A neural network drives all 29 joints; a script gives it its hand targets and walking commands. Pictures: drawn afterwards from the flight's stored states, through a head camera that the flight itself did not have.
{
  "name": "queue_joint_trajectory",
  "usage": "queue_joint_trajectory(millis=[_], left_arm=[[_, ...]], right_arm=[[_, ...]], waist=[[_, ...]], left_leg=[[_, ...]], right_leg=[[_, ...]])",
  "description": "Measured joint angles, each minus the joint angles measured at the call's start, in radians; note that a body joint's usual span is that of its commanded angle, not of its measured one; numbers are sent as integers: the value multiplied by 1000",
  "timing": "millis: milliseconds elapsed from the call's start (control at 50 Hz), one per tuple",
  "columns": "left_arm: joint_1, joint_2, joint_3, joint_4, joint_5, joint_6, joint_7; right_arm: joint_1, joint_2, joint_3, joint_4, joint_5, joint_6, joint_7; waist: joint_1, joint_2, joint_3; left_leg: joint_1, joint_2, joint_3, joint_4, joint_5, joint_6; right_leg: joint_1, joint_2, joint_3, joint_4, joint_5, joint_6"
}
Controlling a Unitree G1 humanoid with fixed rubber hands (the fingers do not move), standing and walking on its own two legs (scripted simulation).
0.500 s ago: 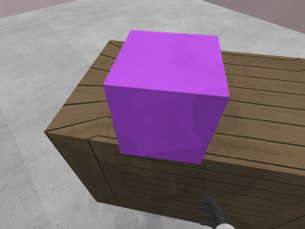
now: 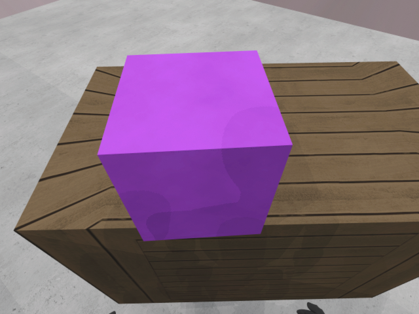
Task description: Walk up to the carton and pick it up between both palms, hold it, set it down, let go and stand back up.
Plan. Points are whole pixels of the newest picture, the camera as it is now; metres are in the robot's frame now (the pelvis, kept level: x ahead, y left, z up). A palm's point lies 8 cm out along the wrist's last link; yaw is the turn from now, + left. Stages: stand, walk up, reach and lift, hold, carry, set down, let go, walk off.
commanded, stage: walk up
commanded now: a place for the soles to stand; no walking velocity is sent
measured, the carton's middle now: (197, 149) +0.39 +0.02 +0.12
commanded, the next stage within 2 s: none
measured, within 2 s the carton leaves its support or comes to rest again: neither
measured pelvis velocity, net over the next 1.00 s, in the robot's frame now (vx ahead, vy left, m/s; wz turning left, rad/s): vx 0.03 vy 0.06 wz -0.05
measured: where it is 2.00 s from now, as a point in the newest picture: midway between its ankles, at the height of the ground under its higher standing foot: outside the picture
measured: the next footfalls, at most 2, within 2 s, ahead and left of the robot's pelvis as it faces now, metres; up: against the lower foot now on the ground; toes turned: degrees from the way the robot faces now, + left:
none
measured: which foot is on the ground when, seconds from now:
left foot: down 0.00-1.00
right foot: down 0.00-1.00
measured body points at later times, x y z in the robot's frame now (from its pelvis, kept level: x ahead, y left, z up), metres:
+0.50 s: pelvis +0.01 +0.03 -0.01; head +0.03 +0.01 +0.44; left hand +0.15 +0.23 -0.12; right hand +0.08 -0.21 -0.15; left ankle -0.04 +0.11 -0.72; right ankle -0.02 -0.09 -0.73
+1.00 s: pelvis +0.03 +0.06 +0.00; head +0.05 +0.05 +0.45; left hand +0.20 +0.25 -0.11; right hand +0.08 -0.17 -0.13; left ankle -0.02 +0.12 -0.73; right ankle +0.01 -0.07 -0.73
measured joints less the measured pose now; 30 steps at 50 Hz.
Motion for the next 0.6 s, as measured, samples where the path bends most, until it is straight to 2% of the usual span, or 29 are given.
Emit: queue_joint_trajectory(millis=[140,260,300,360,380,400,440,480,520,540,560,580,600], left_arm=[[2,-23,-10,0,1,2,1],[14,-8,6,11,9,-3,-1],[8,-4,9,13,11,6,4],[-7,-6,10,6,14,23,10],[-14,-10,8,2,14,24,9],[-22,-17,4,-2,16,21,6],[-28,-35,-4,-18,16,7,0],[-24,-42,-5,-34,9,-6,-5],[-23,-43,-2,-40,10,-9,-1],[-23,-42,-1,-40,12,-8,2],[-25,-39,0,-38,14,-7,4],[-27,-34,1,-32,14,-5,3],[-31,-27,2,-23,13,-1,-1]], right_arm=[[-3,-13,0,-22,-4,15,3],[-24,-10,3,-35,7,1,5],[-22,-9,-2,-45,11,-3,0],[-5,-10,-3,-57,7,-6,-9],[3,-13,-1,-57,6,-7,-11],[11,-20,2,-52,6,-5,-10],[23,-35,6,-34,4,5,-3],[28,-43,9,-28,-1,18,-1],[26,-46,9,-27,-1,22,2],[25,-46,8,-27,-1,21,5],[25,-46,6,-28,-1,18,7],[28,-44,5,-28,0,13,10],[32,-39,3,-27,1,6,13]], waist=[[1,37,6],[10,22,7],[5,19,13],[5,19,20],[4,22,25],[0,32,29],[1,58,25],[8,64,18],[10,64,19],[10,63,21],[8,60,23],[4,55,22],[3,42,18]], left_leg=[[-23,18,7,71,-48,4],[3,-4,43,33,-38,23],[9,-7,55,34,-41,30],[15,-1,81,52,-58,34],[17,3,88,60,-65,33],[19,10,88,71,-72,30],[4,29,71,99,-71,17],[-18,19,13,126,-96,-9],[-41,11,-48,141,-154,-19],[-47,12,-68,130,-143,-20],[-46,16,-66,112,-80,-21],[-35,13,-60,82,-1,-13],[-21,0,-57,59,10,-1]], right_leg=[[-9,15,12,26,-16,6],[-20,1,52,44,-13,26],[-41,-5,42,91,-8,31],[-73,-19,-6,115,-90,24],[-72,-23,-17,90,-50,20],[-62,-22,-25,63,47,18],[-56,-5,-30,50,51,19],[-62,3,-18,47,29,17],[-61,4,-11,36,29,20],[-57,2,-9,28,32,24],[-51,-3,-10,20,36,31],[-44,-10,-11,13,37,39],[-38,-22,-8,8,36,47]])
